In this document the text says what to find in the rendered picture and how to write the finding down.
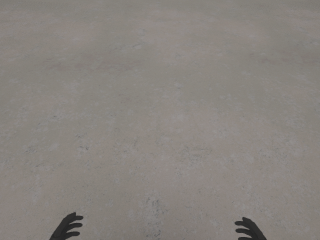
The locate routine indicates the right robot hand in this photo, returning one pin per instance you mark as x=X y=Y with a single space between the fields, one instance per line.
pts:
x=252 y=230

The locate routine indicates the left robot hand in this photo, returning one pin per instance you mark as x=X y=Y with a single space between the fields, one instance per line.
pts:
x=61 y=231

